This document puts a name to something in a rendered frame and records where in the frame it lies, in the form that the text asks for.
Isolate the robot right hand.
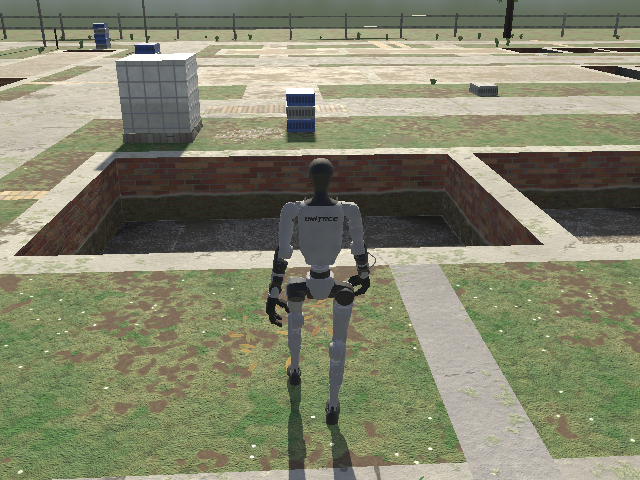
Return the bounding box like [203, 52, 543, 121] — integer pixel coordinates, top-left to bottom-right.
[348, 275, 370, 296]

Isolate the left robot foot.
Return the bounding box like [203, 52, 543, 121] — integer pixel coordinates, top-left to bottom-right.
[287, 364, 301, 386]

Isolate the robot left forearm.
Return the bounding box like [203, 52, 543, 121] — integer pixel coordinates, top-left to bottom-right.
[267, 244, 288, 298]

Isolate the robot right forearm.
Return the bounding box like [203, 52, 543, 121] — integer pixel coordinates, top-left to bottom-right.
[354, 240, 370, 279]

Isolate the robot left hand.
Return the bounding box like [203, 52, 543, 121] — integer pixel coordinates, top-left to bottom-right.
[266, 296, 290, 327]

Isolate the right robot upper arm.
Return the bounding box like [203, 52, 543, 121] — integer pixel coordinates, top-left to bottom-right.
[341, 201, 365, 255]

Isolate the left robot upper arm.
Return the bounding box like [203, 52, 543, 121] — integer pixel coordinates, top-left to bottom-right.
[278, 201, 300, 259]

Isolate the right robot shin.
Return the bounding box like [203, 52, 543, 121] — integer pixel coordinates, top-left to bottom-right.
[329, 343, 346, 411]

